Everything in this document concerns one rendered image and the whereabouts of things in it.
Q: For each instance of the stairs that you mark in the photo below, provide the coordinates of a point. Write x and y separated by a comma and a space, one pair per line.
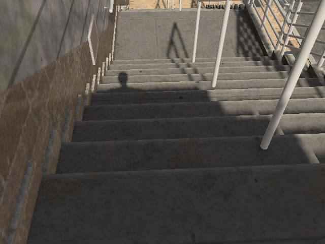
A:
170, 9
154, 114

